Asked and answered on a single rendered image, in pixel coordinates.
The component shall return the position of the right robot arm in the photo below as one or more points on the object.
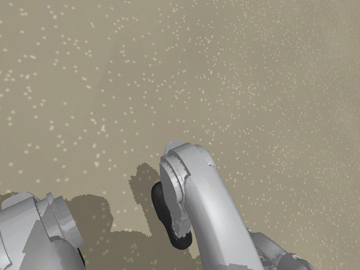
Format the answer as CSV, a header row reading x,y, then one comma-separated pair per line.
x,y
291,261

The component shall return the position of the right robot hand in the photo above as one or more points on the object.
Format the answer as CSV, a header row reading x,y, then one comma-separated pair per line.
x,y
268,249

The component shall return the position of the right robot foot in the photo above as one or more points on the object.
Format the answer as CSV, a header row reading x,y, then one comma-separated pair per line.
x,y
163,214

